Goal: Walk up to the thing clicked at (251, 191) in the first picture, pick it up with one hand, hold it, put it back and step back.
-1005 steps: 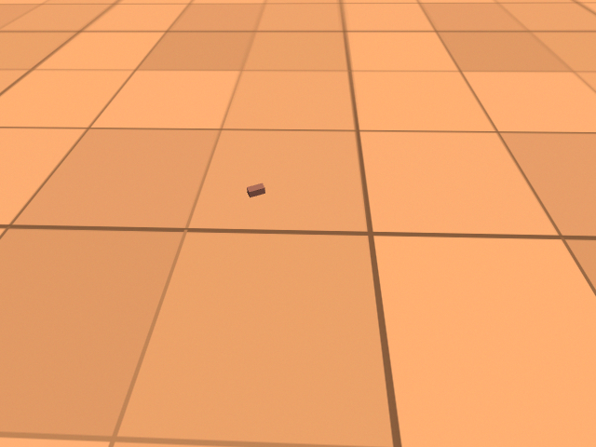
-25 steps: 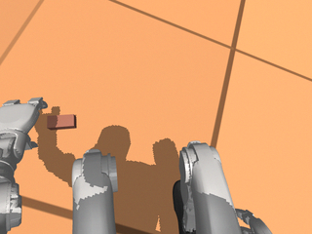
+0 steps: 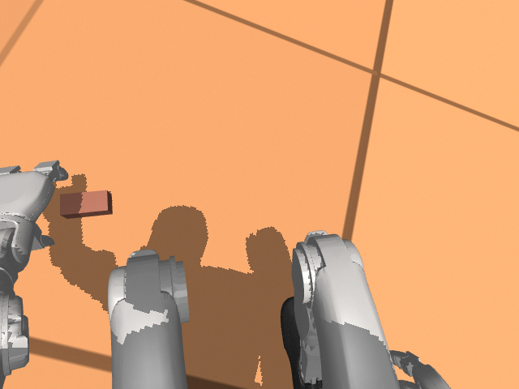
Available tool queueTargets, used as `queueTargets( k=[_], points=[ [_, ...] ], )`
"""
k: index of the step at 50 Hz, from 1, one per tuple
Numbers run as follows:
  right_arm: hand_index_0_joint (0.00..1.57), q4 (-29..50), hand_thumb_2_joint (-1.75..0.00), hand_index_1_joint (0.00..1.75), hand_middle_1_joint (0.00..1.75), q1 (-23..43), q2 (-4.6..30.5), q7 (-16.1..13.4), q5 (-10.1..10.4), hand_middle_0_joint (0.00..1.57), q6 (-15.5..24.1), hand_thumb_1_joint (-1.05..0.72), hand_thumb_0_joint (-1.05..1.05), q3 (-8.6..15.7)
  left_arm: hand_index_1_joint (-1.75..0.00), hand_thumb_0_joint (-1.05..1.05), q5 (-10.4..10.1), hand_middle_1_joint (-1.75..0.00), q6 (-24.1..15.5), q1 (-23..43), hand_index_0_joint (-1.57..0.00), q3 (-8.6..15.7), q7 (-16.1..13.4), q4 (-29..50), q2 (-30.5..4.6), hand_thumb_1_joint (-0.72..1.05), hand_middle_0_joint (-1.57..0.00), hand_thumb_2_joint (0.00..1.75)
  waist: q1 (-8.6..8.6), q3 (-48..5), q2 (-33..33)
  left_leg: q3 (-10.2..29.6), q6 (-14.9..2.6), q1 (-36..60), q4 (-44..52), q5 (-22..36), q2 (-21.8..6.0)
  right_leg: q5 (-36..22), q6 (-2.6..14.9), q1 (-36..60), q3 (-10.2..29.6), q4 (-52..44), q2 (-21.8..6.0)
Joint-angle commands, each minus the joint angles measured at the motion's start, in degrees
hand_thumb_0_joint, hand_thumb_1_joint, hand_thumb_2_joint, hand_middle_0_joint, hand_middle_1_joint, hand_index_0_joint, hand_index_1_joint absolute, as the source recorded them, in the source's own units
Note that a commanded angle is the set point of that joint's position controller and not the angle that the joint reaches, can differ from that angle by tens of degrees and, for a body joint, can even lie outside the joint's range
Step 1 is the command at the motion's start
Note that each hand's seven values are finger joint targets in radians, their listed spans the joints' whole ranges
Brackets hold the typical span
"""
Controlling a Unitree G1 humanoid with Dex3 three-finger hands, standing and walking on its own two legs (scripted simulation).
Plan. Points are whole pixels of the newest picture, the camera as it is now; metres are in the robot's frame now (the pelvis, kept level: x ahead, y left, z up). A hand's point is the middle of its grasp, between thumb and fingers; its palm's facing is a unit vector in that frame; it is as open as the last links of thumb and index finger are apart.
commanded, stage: approach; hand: left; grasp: from above
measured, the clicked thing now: (87, 204) +0.44 +0.30 -0.30
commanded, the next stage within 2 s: rest palm in 1.16 s
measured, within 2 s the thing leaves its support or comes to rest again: neither
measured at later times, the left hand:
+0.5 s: hand (76, 167) +0.48 +0.28 -0.17, palm faces -0.38 -0.04 -0.93, open 13.0 cm
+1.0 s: hand (59, 207) +0.41 +0.30 -0.18, palm faces -0.40 -0.09 -0.91, open 13.3 cm
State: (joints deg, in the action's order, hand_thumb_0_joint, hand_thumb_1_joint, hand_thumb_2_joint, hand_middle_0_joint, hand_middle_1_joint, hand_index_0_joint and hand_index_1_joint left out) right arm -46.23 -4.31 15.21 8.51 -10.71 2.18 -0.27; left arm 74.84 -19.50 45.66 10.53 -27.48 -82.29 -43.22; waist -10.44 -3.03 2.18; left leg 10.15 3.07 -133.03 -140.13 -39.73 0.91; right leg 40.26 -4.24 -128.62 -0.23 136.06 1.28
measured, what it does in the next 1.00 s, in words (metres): stands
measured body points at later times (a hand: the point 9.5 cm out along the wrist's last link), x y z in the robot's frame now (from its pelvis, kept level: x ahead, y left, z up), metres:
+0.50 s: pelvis +0.00 +0.00 +0.00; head +0.25 +0.06 +0.37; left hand +0.49 +0.28 -0.12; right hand +0.05 -0.28 -0.11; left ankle +0.07 +0.14 -0.29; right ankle +0.10 -0.14 -0.28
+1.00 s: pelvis -0.01 +0.01 +0.00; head +0.21 +0.10 +0.38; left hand +0.43 +0.30 -0.13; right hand +0.10 -0.28 -0.10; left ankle +0.07 +0.14 -0.29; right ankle +0.10 -0.14 -0.28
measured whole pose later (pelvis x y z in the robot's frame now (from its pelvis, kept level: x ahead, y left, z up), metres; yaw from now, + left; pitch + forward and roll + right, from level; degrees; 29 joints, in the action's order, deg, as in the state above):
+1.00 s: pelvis -0.01 +0.01 +0.00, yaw -1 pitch +31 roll -9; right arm -44.4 -2.6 16.7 8.3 -10.4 2.2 -2.0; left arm 77.3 -20.2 49.0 5.3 -31.6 -84.9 -42.0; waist -12.0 -3.0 3.3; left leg 10.2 1.9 -133.7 -141.1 -38.7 1.0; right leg 39.4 -3.7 -128.1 -0.5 135.9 1.5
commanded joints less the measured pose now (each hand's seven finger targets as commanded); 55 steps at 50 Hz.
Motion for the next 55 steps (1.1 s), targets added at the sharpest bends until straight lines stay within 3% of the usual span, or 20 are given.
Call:
queueTargets(
  k=[1,3,7,10,13,16,18,22,26,28,30,34,37,40,42,43,46,50,55],
  points=[
    [0.20,0.9,-0.89,0.30,0.30,-9.7,14.2,-0.6,-0.3,0.20,0.3,-0.89,0.00,3.8,-0.73,0.00,-0.4,-0.69,-0.1,13.6,-0.35,2.1,-3.2,5.6,-15.2,-0.20,-0.34,0.72,0.53,-36.8,-15.6,-8.3,-4.55,29.7,14.2,8.9,0.6,-10.9,5.42,15.0,-8.5,-13.0,1.1],
    [0.20,0.6,-0.89,0.30,0.30,-9.5,14.0,-0.5,-0.5,0.20,0.5,-0.90,0.00,3.7,-0.77,0.00,-0.2,-0.79,-0.2,15.8,-0.32,-0.3,-3.4,5.2,-12.8,-0.23,-0.31,0.75,-0.80,-35.9,-16.0,-8.2,-4.47,29.4,14.2,8.0,0.6,-10.4,5.48,13.7,-8.6,-13.1,1.2],
    [0.20,-0.2,-0.89,0.30,0.30,-10.4,14.4,-0.5,-0.7,0.20,1.0,-0.90,0.00,3.4,-0.78,0.00,0.3,-0.80,-0.4,21.8,-0.31,-2.8,-4.1,4.8,-11.3,-0.24,-0.30,0.76,-3.63,-34.8,-15.8,-7.6,-4.53,29.0,13.5,7.5,0.3,-10.1,5.27,12.3,-9.0,-13.0,1.2],
    [0.20,-0.1,-0.89,0.30,0.30,-10.9,14.9,-0.7,-0.8,0.20,1.8,-0.90,0.00,3.2,-0.81,0.00,0.7,-0.82,0.4,24.4,-0.28,-4.1,-5.9,5.0,-10.2,-0.29,-0.28,0.80,-4.61,-35.5,-17.9,-7.6,-4.25,30.4,13.4,7.3,0.1,-10.2,5.18,12.0,-9.2,-13.1,1.1],
    [0.20,-0.1,-0.89,0.30,0.30,-11.4,15.2,-0.6,-1.0,0.20,2.2,-0.90,0.00,2.8,-0.82,0.00,1.0,-0.84,2.7,26.1,-0.27,-2.5,-8.0,5.0,-11.9,-0.30,-0.26,0.80,-4.87,-37.0,-20.8,-7.9,-4.14,31.9,14.0,9.1,0.0,-11.9,4.71,12.5,-9.5,-12.1,0.9],
    [0.20,0.7,-0.90,0.30,0.30,-11.0,15.2,-0.6,-0.7,0.20,2.0,-0.90,0.00,2.4,-0.83,0.00,1.7,-0.84,5.9,27.4,-0.25,0.2,-8.9,3.0,-15.9,-0.34,-0.25,0.83,-3.67,-39.6,-22.4,-8.6,-3.96,32.8,13.8,10.3,-0.1,-13.6,5.35,13.1,-8.7,-12.0,0.9],
    [0.20,1.1,-0.90,0.30,0.30,-10.9,14.8,-0.2,-0.7,0.20,2.0,-0.90,0.00,1.7,-0.84,0.00,1.5,-0.84,8.2,26.0,-0.24,-0.4,-8.6,-0.6,-14.8,-0.36,-0.24,0.84,-4.12,-37.6,-22.4,-8.9,-4.10,31.4,13.9,10.2,0.0,-13.9,5.30,12.8,-8.8,-11.9,0.8],
    [0.20,2.4,-0.90,0.30,0.30,-10.6,15.1,-0.1,0.2,0.20,1.6,-0.90,0.00,0.3,-0.88,0.00,0.2,-0.88,11.6,22.8,-0.20,-1.1,-6.0,-3.5,-16.1,-0.40,-0.20,0.88,-2.94,-36.2,-18.9,-9.2,-5.08,26.3,13.7,9.5,0.5,-14.4,5.77,16.1,-8.1,-13.3,1.1],
    [0.20,3.6,-0.90,0.30,0.30,-10.2,14.7,0.2,0.7,0.20,1.5,-0.90,0.00,0.0,-0.89,0.00,-4.1,-0.90,13.1,15.2,-0.19,-0.3,-1.0,-1.8,-16.9,-0.42,-0.19,0.90,-0.88,-37.2,-16.0,-9.0,-5.32,26.2,14.1,12.2,0.6,-16.2,5.36,21.7,-7.9,-12.9,1.1],
    [0.20,4.0,-0.90,0.30,0.30,-11.0,14.9,0.6,1.0,0.20,1.2,-0.90,0.00,0.4,-0.91,0.00,-6.0,-0.91,12.4,13.4,-0.18,0.4,1.8,1.0,-17.2,-0.44,-0.18,0.91,-0.76,-38.0,-13.8,-8.7,-5.44,25.9,13.8,14.0,0.6,-17.9,5.01,24.0,-7.8,-13.1,1.1],
    [0.20,3.9,-0.90,0.30,0.30,-11.8,14.9,0.7,0.9,0.20,0.9,-0.91,0.00,0.5,-0.91,0.00,-7.2,-0.91,10.7,14.7,-0.18,-0.6,4.5,4.3,-16.2,-0.45,-0.18,0.91,-1.85,-38.5,-13.6,-8.5,-5.39,24.9,13.3,14.8,0.5,-19.2,4.83,25.8,-7.8,-13.4,1.3],
    [0.20,3.6,-0.90,0.30,0.30,-13.8,15.4,0.5,0.9,0.20,0.2,-0.90,0.00,1.4,-0.89,0.00,-8.3,-0.89,4.8,16.3,-0.20,-1.1,7.0,11.4,-14.0,-0.43,-0.20,0.89,-2.53,-38.2,-12.7,-7.8,-4.98,24.3,12.5,11.6,0.4,-15.8,5.00,25.2,-8.1,-14.9,1.4],
    [0.20,3.8,-0.90,0.30,0.30,-14.5,15.3,0.4,1.0,0.20,-0.3,-0.91,0.00,2.6,-0.86,0.00,-7.8,-0.85,-0.3,13.3,-0.22,-1.5,6.3,16.3,-12.3,-0.41,-0.23,0.88,-1.59,-39.0,-15.6,-7.5,-3.98,28.4,12.5,11.7,0.1,-14.7,5.50,24.2,-8.2,-15.2,1.6],
    [0.20,4.1,-0.89,0.30,0.30,-13.2,15.2,-0.1,1.3,0.20,-0.8,-0.90,0.00,3.7,-0.86,0.00,-6.0,-0.86,-3.5,15.2,-0.22,-1.0,3.1,22.0,-12.7,-0.39,-0.22,0.87,-1.21,-40.2,-17.7,-7.6,-3.55,30.3,12.5,10.5,-0.1,-13.3,6.03,20.9,-8.0,-14.9,1.6],
    [0.20,3.4,-0.89,0.30,0.30,-12.9,14.8,-0.3,1.2,0.20,-0.8,-0.90,0.00,3.7,-0.86,0.00,-3.6,-0.86,-4.0,18.2,-0.21,-2.1,0.1,20.5,-11.6,-0.39,-0.21,0.87,-2.86,-37.8,-19.1,-7.5,-3.47,30.7,12.8,9.5,-0.5,-12.4,6.00,17.4,-8.1,-14.2,1.5],
    [0.20,3.0,-0.89,0.30,0.30,-12.0,14.9,-0.4,1.0,0.20,-0.7,-0.90,0.00,3.4,-0.86,0.00,-2.4,-0.85,-3.5,18.0,-0.21,-2.1,-1.7,17.3,-11.3,-0.40,-0.22,0.88,-2.83,-35.9,-18.6,-7.6,-3.45,30.7,13.1,8.9,-0.5,-11.8,5.99,15.4,-8.4,-13.9,1.5],
    [0.20,2.1,-0.89,0.30,0.30,-10.2,15.4,-0.9,0.4,0.20,-0.5,-0.90,0.00,2.7,-0.85,0.00,0.5,-0.85,-1.8,22.5,-0.22,-3.0,-6.6,7.8,-10.2,-0.38,-0.22,0.88,-4.98,-31.3,-17.5,-7.1,-3.73,29.0,14.2,5.8,-0.4,-8.7,5.73,10.0,-9.8,-13.5,1.3],
    [0.20,0.6,-0.90,0.30,0.30,-9.8,16.2,-1.1,-0.4,0.20,0.5,-0.90,0.00,1.4,-0.90,0.00,5.1,-0.90,2.3,28.2,-0.22,-3.4,-10.1,-2.8,-13.4,-0.36,-0.23,0.93,-5.93,-31.3,-19.2,-6.9,-3.76,30.3,14.4,6.0,-0.1,-9.3,5.20,7.4,-10.5,-12.2,1.1],
    [0.20,1.5,-0.90,0.30,0.30,-8.1,16.9,-0.3,-1.5,0.20,2.6,-0.90,0.00,-0.2,-0.93,0.00,3.8,-0.94,7.7,31.9,-0.18,-3.0,-10.4,-6.7,-16.6,-0.40,-0.17,0.89,-6.48,-31.9,-22.8,-7.0,-4.14,29.9,14.6,4.0,0.1,-8.6,4.75,8.1,-10.6,-11.5,0.9]
  ],
)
